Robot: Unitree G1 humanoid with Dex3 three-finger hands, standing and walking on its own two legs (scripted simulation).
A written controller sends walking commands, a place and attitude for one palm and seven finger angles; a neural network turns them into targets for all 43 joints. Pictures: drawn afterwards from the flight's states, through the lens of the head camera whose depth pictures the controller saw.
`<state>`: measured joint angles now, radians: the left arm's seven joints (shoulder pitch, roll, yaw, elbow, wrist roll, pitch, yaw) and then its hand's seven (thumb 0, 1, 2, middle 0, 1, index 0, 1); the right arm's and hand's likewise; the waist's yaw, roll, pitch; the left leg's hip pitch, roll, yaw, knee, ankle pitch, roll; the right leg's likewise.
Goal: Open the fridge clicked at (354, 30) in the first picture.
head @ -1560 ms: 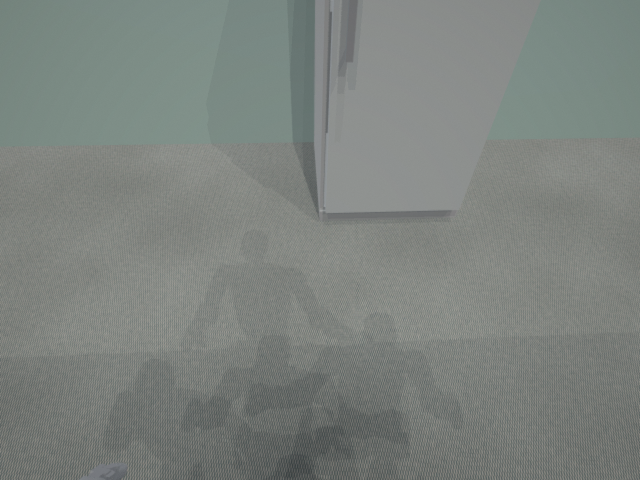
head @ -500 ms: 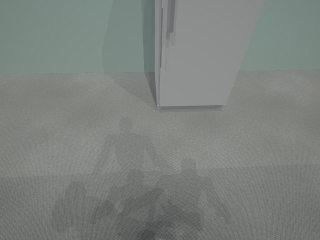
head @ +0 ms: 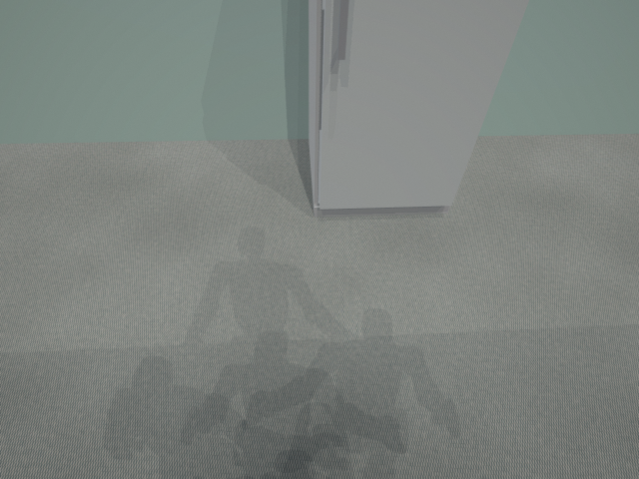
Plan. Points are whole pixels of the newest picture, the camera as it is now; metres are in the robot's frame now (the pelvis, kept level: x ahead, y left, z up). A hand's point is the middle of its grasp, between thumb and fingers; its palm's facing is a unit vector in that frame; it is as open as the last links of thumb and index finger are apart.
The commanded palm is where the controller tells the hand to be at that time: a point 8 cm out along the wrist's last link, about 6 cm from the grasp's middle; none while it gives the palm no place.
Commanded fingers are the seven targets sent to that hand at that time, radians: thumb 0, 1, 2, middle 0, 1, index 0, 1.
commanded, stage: walk to a spot facing it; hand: left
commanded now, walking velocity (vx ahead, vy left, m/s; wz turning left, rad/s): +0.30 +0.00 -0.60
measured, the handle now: out of the picture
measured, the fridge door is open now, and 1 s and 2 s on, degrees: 0 0 0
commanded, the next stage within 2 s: turn to face it in 1.48 s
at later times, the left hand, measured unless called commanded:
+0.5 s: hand out of the picture +0.08 +0.15 -0.17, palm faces -0.13 -0.98 -0.18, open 7.3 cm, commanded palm none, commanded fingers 0.00 0.90 0.90 -0.20 -0.30 -0.20 -0.30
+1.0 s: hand (252, 296) +0.47 +0.16 -0.17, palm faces -0.43 -0.88 -0.22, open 7.3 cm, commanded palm none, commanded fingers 0.00 0.90 0.90 -0.20 -0.30 -0.20 -0.30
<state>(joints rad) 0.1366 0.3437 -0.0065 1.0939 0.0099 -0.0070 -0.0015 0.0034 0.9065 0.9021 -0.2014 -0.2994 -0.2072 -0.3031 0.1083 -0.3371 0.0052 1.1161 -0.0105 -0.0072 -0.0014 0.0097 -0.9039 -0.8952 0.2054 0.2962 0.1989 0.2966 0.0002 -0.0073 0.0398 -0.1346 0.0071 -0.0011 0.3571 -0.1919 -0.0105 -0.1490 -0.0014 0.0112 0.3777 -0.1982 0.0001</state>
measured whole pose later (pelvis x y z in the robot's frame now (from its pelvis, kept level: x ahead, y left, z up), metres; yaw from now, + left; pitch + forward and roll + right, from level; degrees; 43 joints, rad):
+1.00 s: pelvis +0.29 +0.01 +0.00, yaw -30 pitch +0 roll +0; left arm 0.22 0.26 0.12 0.94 0.04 0.02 -0.04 0.00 0.92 0.90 -0.19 -0.30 -0.20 -0.30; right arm 0.28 -0.17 -0.05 1.00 -0.02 -0.08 -0.03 0.00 -0.93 -0.90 0.20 0.30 0.20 0.30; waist 0.01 -0.05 0.03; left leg -0.18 0.07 0.28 0.42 -0.24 0.04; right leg -0.62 -0.08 -0.05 1.20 -0.20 0.02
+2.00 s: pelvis +0.55 -0.18 -0.01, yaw -44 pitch +0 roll -2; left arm 0.25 0.19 0.05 1.03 0.01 0.02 0.01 0.00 0.91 0.90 -0.20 -0.30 -0.20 -0.30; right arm 0.18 -0.16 -0.02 0.98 -0.02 0.01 -0.01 0.00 -0.93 -0.89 0.21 0.30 0.20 0.30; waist 0.01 -0.03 0.04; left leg -0.30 -0.01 0.05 0.46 -0.16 0.07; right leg -0.41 -0.05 -0.03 1.00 -0.45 0.06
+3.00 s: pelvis +0.53 -0.19 -0.01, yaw -9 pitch +1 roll -1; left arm 0.17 0.28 0.08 0.89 0.01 0.06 0.01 0.01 0.91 0.90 -0.20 -0.30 -0.20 -0.30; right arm 0.14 -0.22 -0.04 0.89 -0.02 0.04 0.01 0.01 -0.90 -0.90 0.21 0.30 0.20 0.30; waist 0.00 -0.02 0.10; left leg -0.25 -0.01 -0.04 0.49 -0.25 0.02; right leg -0.46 -0.09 -0.02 0.97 -0.43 0.11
